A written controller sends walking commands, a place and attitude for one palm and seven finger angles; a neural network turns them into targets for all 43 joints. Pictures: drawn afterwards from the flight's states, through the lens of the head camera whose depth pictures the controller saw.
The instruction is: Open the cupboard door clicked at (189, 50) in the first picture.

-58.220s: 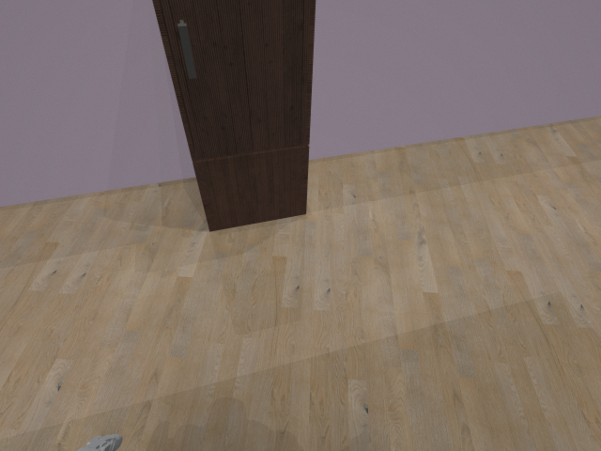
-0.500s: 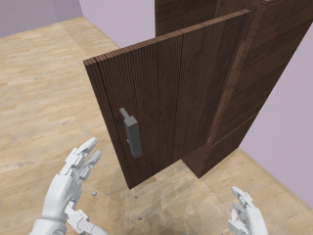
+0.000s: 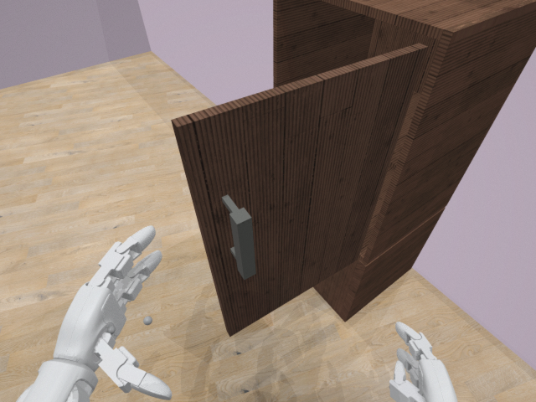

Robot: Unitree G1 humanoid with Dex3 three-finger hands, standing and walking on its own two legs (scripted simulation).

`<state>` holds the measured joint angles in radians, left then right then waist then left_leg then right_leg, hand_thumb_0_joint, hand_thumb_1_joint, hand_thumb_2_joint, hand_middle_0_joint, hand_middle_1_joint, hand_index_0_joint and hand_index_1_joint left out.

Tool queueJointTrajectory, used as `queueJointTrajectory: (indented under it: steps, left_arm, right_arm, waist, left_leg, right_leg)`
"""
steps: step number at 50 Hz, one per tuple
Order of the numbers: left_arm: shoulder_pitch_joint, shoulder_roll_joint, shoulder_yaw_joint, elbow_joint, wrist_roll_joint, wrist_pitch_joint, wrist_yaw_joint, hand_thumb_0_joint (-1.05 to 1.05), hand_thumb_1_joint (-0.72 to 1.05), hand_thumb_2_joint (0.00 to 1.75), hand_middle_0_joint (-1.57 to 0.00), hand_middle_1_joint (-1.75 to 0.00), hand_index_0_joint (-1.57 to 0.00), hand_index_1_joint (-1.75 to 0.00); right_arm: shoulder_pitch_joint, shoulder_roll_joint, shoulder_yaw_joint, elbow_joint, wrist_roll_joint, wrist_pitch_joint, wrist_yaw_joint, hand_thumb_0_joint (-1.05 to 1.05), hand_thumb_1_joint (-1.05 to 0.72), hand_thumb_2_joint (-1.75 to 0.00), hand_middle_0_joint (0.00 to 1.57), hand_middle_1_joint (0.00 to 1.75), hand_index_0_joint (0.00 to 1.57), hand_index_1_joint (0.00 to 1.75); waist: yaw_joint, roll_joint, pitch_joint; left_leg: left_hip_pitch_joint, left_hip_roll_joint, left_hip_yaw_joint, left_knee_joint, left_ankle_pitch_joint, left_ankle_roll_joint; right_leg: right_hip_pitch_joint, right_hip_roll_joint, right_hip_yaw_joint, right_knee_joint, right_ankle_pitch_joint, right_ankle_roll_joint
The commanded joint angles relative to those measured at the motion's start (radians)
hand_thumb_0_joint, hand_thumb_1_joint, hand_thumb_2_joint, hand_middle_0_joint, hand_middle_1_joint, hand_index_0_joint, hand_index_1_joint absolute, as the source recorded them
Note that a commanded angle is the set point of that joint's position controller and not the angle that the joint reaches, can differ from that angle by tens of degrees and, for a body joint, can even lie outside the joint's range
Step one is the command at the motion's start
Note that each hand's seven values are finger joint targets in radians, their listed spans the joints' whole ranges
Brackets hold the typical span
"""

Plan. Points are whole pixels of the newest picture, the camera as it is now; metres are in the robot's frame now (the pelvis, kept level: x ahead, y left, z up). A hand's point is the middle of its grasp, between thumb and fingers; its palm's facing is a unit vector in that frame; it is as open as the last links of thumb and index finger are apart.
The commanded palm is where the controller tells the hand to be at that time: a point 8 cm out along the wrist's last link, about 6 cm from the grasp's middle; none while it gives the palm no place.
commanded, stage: draw the hand back to the body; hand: left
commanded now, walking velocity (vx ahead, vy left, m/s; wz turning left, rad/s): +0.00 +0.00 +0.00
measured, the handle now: (237, 237) +0.34 +0.08 +0.08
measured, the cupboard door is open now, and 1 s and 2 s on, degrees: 86 86 86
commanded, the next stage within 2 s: step back with the hand held close in 1.12 s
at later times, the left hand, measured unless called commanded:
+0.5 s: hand (78, 277) +0.21 +0.24 +0.16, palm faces +0.36 -0.85 -0.39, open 12.0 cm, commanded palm +0.16 +0.28 +0.18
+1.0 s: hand (64, 263) +0.22 +0.25 +0.18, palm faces +0.42 -0.82 -0.39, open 7.5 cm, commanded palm +0.17 +0.29 +0.20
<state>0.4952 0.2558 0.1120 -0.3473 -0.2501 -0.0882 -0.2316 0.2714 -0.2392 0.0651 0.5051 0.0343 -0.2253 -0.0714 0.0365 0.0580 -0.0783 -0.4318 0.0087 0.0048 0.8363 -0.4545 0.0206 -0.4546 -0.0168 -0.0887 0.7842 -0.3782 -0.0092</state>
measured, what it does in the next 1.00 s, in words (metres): stands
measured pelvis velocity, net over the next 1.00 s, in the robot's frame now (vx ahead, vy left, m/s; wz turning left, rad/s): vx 0.02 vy -0.01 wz -0.03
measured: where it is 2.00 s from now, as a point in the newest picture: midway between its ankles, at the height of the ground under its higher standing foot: outside the picture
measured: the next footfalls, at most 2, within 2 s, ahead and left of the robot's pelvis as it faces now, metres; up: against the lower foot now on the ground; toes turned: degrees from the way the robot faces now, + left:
none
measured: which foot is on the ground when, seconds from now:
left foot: down 0.00-1.00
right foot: down 0.00-1.00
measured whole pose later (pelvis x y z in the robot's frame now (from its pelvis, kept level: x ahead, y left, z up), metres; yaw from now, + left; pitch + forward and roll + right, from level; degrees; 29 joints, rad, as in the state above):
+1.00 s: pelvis +0.02 -0.01 +0.04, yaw -2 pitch -5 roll -1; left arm 0.45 0.32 0.31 -0.35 -0.04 -0.09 0.11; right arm 0.19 -0.23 0.01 0.66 -0.01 -0.13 -0.07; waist 0.08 0.06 0.04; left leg -0.03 0.02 0.04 0.40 -0.28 0.01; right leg -0.08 0.01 -0.05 0.38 -0.21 -0.02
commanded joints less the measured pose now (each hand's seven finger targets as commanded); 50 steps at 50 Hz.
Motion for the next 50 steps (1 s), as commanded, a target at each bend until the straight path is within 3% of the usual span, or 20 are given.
queueJointTrajectory:
  steps: [1, 2, 3, 4, 5, 6, 8, 9, 12, 19, 22, 25, 26, 29, 37, 39, 42, 46, 49, 50]
  left_arm:
    - [-0.092, 0.140, 0.158, -0.241, -0.043, -0.058, -0.002, 0.00, -0.36, 0.36, -0.16, -0.30, -0.16, -0.30]
    - [-0.101, 0.135, 0.155, -0.253, -0.050, -0.057, -0.012, 0.00, -0.32, 0.37, -0.16, -0.30, -0.16, -0.30]
    - [-0.134, 0.277, 0.189, -0.343, 0.115, -0.059, 0.155, 0.00, -0.29, 0.39, -0.16, -0.30, -0.16, -0.30]
    - [-0.067, 0.206, 0.161, -0.302, 0.140, -0.038, 0.231, 0.00, -0.26, 0.40, -0.16, -0.30, -0.16, -0.30]
    - [-0.027, 0.126, 0.094, -0.292, 0.146, -0.022, 0.255, 0.00, -0.22, 0.42, -0.16, -0.30, -0.16, -0.30]
    - [-0.013, 0.110, 0.080, -0.282, 0.163, -0.016, 0.278, 0.00, -0.18, 0.43, -0.16, -0.30, -0.16, -0.30]
    - [-0.005, 0.123, 0.083, -0.299, 0.186, -0.019, 0.311, 0.00, -0.12, 0.47, -0.16, -0.30, -0.16, -0.30]
    - [0.012, 0.143, 0.101, -0.284, 0.195, -0.020, 0.325, 0.00, -0.08, 0.48, -0.16, -0.30, -0.16, -0.30]
    - [-0.025, 0.166, 0.118, -0.306, 0.214, -0.032, 0.351, 0.00, 0.02, 0.52, -0.17, -0.30, -0.17, -0.30]
    - [-0.087, 0.217, 0.197, -0.290, 0.228, -0.047, 0.381, 0.00, 0.27, 0.63, -0.18, -0.30, -0.18, -0.30]
    - [-0.076, 0.201, 0.202, -0.286, 0.225, -0.050, 0.380, 0.00, 0.37, 0.68, -0.18, -0.30, -0.18, -0.30]
    - [-0.051, 0.202, 0.223, -0.254, 0.220, -0.046, 0.375, 0.00, 0.48, 0.72, -0.19, -0.30, -0.19, -0.30]
    - [-0.064, 0.213, 0.237, -0.251, 0.218, -0.047, 0.374, 0.00, 0.51, 0.74, -0.19, -0.30, -0.19, -0.30]
    - [-0.073, 0.243, 0.284, -0.227, 0.218, -0.050, 0.374, 0.00, 0.62, 0.78, -0.19, -0.30, -0.19, -0.30]
    - [-0.146, 0.284, 0.355, -0.252, 0.205, -0.063, 0.375, 0.00, 0.90, 0.90, -0.20, -0.30, -0.20, -0.30]
    - [-0.129, 0.252, 0.325, -0.214, 0.205, -0.061, 0.369, 0.00, 0.90, 0.90, -0.20, -0.30, -0.20, -0.30]
    - [-0.130, 0.227, 0.294, -0.210, 0.206, -0.059, 0.363, 0.00, 0.90, 0.90, -0.20, -0.30, -0.20, -0.30]
    - [-0.126, 0.255, 0.319, -0.208, 0.207, -0.064, 0.368, 0.00, 0.90, 0.90, -0.20, -0.30, -0.20, -0.30]
    - [-0.138, 0.289, 0.346, -0.233, 0.208, -0.069, 0.371, 0.00, 0.90, 0.90, -0.20, -0.30, -0.20, -0.30]
    - [-0.152, 0.275, 0.334, -0.250, 0.209, -0.073, 0.370, 0.00, 0.90, 0.90, -0.20, -0.30, -0.20, -0.30]
  right_arm:
    - [-0.118, -0.103, -0.044, -0.158, 0.009, -0.074, -0.015, 0.00, -0.90, -0.90, 0.20, 0.30, 0.20, 0.30]
    - [-0.119, -0.105, -0.043, -0.154, 0.010, -0.078, -0.015, 0.00, -0.90, -0.90, 0.20, 0.30, 0.20, 0.30]
    - [-0.113, -0.094, -0.055, -0.144, -0.014, -0.060, -0.035, 0.00, -0.90, -0.90, 0.20, 0.30, 0.20, 0.30]
    - [-0.111, -0.080, -0.050, -0.133, -0.023, -0.055, -0.039, 0.00, -0.90, -0.90, 0.20, 0.30, 0.20, 0.30]
    - [-0.115, -0.082, -0.048, -0.137, -0.027, -0.051, -0.036, 0.00, -0.90, -0.90, 0.20, 0.30, 0.20, 0.30]
    - [-0.111, -0.080, -0.047, -0.122, -0.025, -0.041, -0.032, 0.00, -0.90, -0.90, 0.20, 0.30, 0.20, 0.30]
    - [-0.121, -0.084, -0.047, -0.111, -0.028, -0.029, -0.025, 0.00, -0.90, -0.90, 0.20, 0.30, 0.20, 0.30]
    - [-0.131, -0.088, -0.052, -0.101, -0.029, -0.025, -0.026, 0.00, -0.90, -0.90, 0.20, 0.30, 0.20, 0.30]
    - [-0.140, -0.089, -0.054, -0.094, -0.035, -0.017, -0.027, 0.00, -0.90, -0.90, 0.20, 0.30, 0.20, 0.30]
    - [-0.174, -0.088, -0.054, -0.053, -0.040, -0.008, -0.034, 0.00, -0.90, -0.90, 0.20, 0.30, 0.20, 0.30]
    - [-0.173, -0.085, -0.056, -0.041, -0.043, -0.004, -0.025, 0.00, -0.90, -0.90, 0.20, 0.30, 0.20, 0.30]
    - [-0.182, -0.087, -0.063, -0.031, -0.044, 0.005, -0.019, 0.00, -0.90, -0.90, 0.20, 0.30, 0.20, 0.30]
    - [-0.182, -0.089, -0.066, -0.029, -0.044, 0.011, -0.017, 0.00, -0.90, -0.90, 0.20, 0.30, 0.20, 0.30]
    - [-0.193, -0.092, -0.071, -0.019, -0.044, 0.024, -0.015, 0.00, -0.90, -0.90, 0.20, 0.30, 0.20, 0.30]
    - [-0.202, -0.086, -0.078, -0.010, -0.043, 0.043, -0.011, 0.00, -0.90, -0.90, 0.20, 0.30, 0.20, 0.30]
    - [-0.205, -0.091, -0.081, -0.007, -0.043, 0.042, -0.010, 0.00, -0.90, -0.90, 0.20, 0.30, 0.20, 0.30]
    - [-0.203, -0.094, -0.085, -0.006, -0.041, 0.048, -0.004, 0.00, -0.90, -0.90, 0.20, 0.30, 0.20, 0.30]
    - [-0.209, -0.093, -0.087, -0.007, -0.044, 0.048, -0.006, 0.00, -0.90, -0.90, 0.20, 0.30, 0.20, 0.30]
    - [-0.217, -0.094, -0.089, -0.004, -0.044, 0.045, -0.008, 0.00, -0.90, -0.90, 0.20, 0.30, 0.20, 0.30]
    - [-0.217, -0.089, -0.085, -0.006, -0.044, 0.043, -0.008, 0.00, -0.90, -0.90, 0.20, 0.30, 0.20, 0.30]
  waist:
    - [0.008, -0.013, -0.071]
    - [0.007, 0.009, -0.084]
    - [0.037, 0.002, -0.065]
    - [0.021, -0.020, -0.001]
    - [0.007, -0.019, 0.024]
    - [0.006, 0.010, 0.036]
    - [0.008, 0.040, 0.024]
    - [0.016, 0.001, 0.014]
    - [0.012, -0.012, 0.008]
    - [0.025, 0.012, 0.025]
    - [0.027, 0.042, 0.017]
    - [0.032, -0.009, 0.027]
    - [0.033, -0.033, 0.022]
    - [0.039, -0.016, 0.044]
    - [0.039, 0.028, 0.020]
    - [0.035, 0.000, 0.049]
    - [0.029, 0.010, 0.051]
    - [0.038, -0.023, 0.035]
    - [0.043, 0.023, 0.023]
    - [0.039, 0.029, 0.031]
  left_leg:
    - [0.012, -0.010, -0.052, -0.187, 0.217, -0.014]
    - [0.028, -0.012, -0.052, -0.191, 0.231, -0.014]
    - [0.023, 0.002, -0.036, -0.239, 0.217, -0.008]
    - [0.022, 0.000, -0.033, -0.254, 0.181, -0.012]
    - [0.032, -0.001, -0.033, -0.262, 0.177, -0.013]
    - [0.054, 0.005, -0.034, -0.273, 0.193, -0.012]
    - [0.092, 0.009, -0.036, -0.304, 0.241, -0.013]
    - [0.106, 0.012, -0.033, -0.315, 0.271, -0.010]
    - [0.158, 0.014, -0.027, -0.351, 0.286, -0.008]
    - [0.230, 0.015, -0.025, -0.422, 0.350, -0.012]
    - [0.266, 0.020, -0.023, -0.443, 0.431, -0.018]
    - [0.286, 0.026, -0.014, -0.452, 0.493, -0.016]
    - [0.290, 0.027, -0.013, -0.457, 0.492, -0.016]
    - [0.296, 0.026, -0.006, -0.467, 0.496, -0.016]
    - [0.338, 0.020, 0.009, -0.479, 0.504, -0.012]
    - [0.338, 0.022, 0.011, -0.481, 0.495, -0.008]
    - [0.346, 0.021, 0.016, -0.486, 0.486, -0.004]
    - [0.343, 0.018, 0.012, -0.492, 0.469, -0.001]
    - [0.351, 0.015, 0.016, -0.489, 0.454, -0.003]
    - [0.346, 0.013, 0.013, -0.494, 0.452, -0.005]
  right_leg:
    - [0.124, 0.022, 0.025, -0.151, 0.157, -0.014]
    - [0.131, 0.023, 0.023, -0.155, 0.174, -0.014]
    - [0.186, 0.007, 0.072, -0.205, 0.157, -0.022]
    - [0.164, 0.004, 0.071, -0.245, 0.107, -0.022]
    - [0.157, 0.000, 0.066, -0.252, 0.107, -0.019]
    - [0.168, -0.001, 0.059, -0.256, 0.120, -0.020]
    - [0.206, -0.001, 0.050, -0.263, 0.164, -0.020]
    - [0.234, 0.000, 0.049, -0.275, 0.189, -0.021]
    - [0.260, 0.000, 0.049, -0.302, 0.199, -0.016]
    - [0.338, -0.001, 0.049, -0.360, 0.237, -0.021]
    - [0.365, -0.001, 0.047, -0.367, 0.288, -0.018]
    - [0.388, 0.002, 0.049, -0.382, 0.343, -0.013]
    - [0.396, 0.003, 0.048, -0.387, 0.347, -0.012]
    - [0.404, 0.005, 0.055, -0.406, 0.356, -0.015]
    - [0.427, 0.003, 0.065, -0.433, 0.382, -0.013]
    - [0.414, 0.004, 0.064, -0.445, 0.374, -0.012]
    - [0.410, 0.006, 0.065, -0.450, 0.370, -0.008]
    - [0.425, 0.006, 0.065, -0.451, 0.364, -0.008]
    - [0.432, 0.004, 0.076, -0.459, 0.357, -0.012]
    - [0.429, 0.005, 0.072, -0.457, 0.352, -0.012]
